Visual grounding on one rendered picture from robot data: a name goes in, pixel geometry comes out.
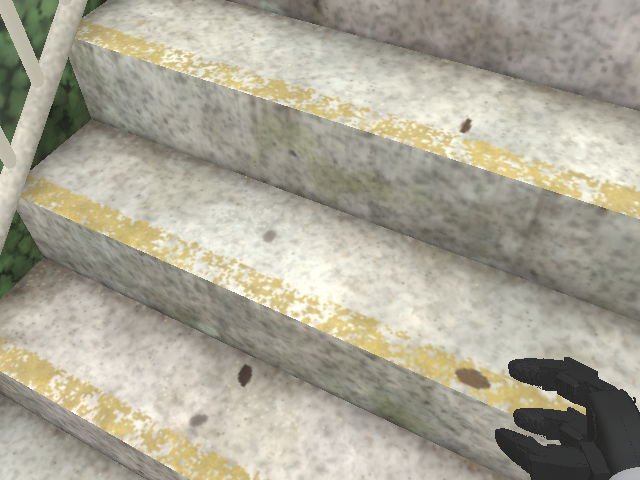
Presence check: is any robot right hand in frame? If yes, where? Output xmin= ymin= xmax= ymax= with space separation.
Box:
xmin=495 ymin=357 xmax=640 ymax=480

